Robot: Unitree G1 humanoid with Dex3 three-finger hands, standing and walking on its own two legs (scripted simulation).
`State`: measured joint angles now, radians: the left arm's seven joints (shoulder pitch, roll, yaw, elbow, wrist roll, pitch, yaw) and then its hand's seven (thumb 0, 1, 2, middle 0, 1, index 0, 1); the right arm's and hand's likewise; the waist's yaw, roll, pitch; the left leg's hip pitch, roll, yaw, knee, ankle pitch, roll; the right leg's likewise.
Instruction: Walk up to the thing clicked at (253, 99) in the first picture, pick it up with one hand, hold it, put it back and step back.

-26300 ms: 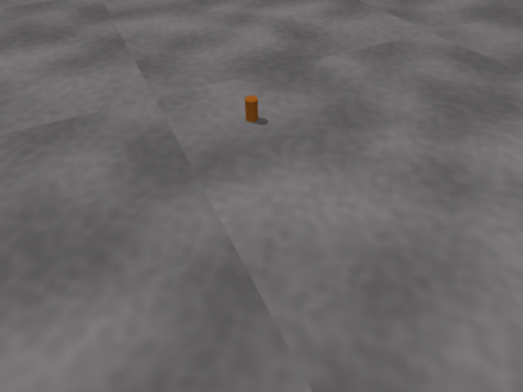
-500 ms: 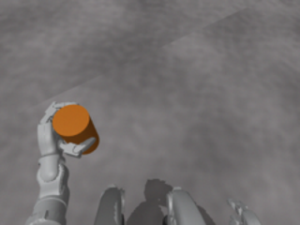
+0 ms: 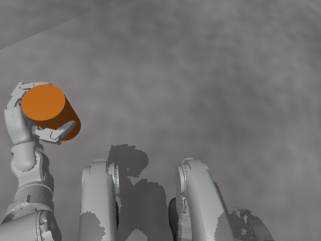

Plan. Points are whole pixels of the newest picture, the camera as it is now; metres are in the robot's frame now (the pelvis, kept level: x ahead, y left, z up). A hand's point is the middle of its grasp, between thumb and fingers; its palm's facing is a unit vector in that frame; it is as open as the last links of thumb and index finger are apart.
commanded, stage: crouch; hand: left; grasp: from the side
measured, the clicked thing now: (56, 116) +0.43 +0.25 -0.07
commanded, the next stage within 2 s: lower in 0.80 s
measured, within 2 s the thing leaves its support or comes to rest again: neither
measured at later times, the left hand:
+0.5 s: hand (60, 123) +0.43 +0.27 -0.15, palm faces +0.30 -0.95 -0.02, open 11.2 cm
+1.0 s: hand (65, 128) +0.43 +0.27 -0.20, palm faces +0.28 -0.96 -0.02, open 11.2 cm
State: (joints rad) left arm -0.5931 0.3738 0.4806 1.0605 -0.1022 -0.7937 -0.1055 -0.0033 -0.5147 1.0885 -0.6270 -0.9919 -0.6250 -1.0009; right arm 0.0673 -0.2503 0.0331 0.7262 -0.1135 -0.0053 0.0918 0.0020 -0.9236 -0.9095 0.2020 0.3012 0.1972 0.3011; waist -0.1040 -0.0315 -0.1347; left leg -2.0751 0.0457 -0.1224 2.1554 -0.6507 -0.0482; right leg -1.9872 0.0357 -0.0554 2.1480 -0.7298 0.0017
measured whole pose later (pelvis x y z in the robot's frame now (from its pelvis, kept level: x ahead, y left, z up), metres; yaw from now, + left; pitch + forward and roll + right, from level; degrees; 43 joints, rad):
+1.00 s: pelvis +0.00 +0.01 -0.11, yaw -7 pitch +23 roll -9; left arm -0.56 0.55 0.57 1.08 -0.14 -0.82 -0.14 0.00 -0.49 1.06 -0.63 -0.96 -0.63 -0.97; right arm -0.04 -0.31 0.21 0.68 -0.21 0.04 0.12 0.00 -0.93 -0.91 0.20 0.30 0.20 0.30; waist -0.16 -0.11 0.09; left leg -2.29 0.03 -0.26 2.54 -0.68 -0.06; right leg -2.16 0.08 -0.15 2.46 -0.72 0.03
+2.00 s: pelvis -0.01 +0.02 -0.13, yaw -12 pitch +13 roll -15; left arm -0.59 0.80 0.62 1.37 -0.12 -1.03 -0.04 0.00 -0.47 1.04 -0.64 -0.94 -0.64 -0.95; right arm -0.17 -0.37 0.46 0.58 -0.34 0.02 0.13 0.00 -0.91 -0.90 0.21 0.30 0.20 0.30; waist -0.23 -0.27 0.28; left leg -2.23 0.03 -0.39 2.66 -0.69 -0.06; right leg -2.08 0.13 -0.23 2.48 -0.68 0.06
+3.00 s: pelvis -0.02 +0.03 -0.13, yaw -14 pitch +10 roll -17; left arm -0.60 0.84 0.60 1.41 -0.12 -1.09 0.01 -0.01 -0.57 0.21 -0.37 -0.28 -0.36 -0.28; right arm -0.20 -0.37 0.52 0.53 -0.36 0.02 0.14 0.00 -0.92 -0.90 0.21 0.30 0.20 0.30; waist -0.22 -0.30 0.31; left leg -2.22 0.04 -0.43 2.68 -0.70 -0.03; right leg -2.04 0.15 -0.26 2.45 -0.67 0.07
